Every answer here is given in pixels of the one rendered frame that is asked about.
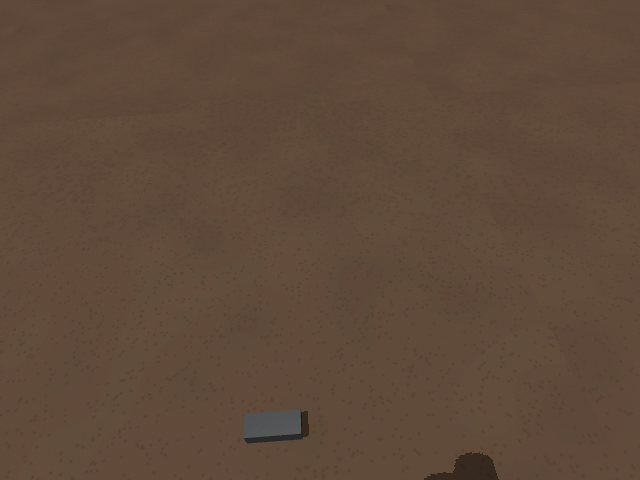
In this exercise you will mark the carton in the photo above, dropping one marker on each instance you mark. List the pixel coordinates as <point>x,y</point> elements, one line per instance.
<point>273,426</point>

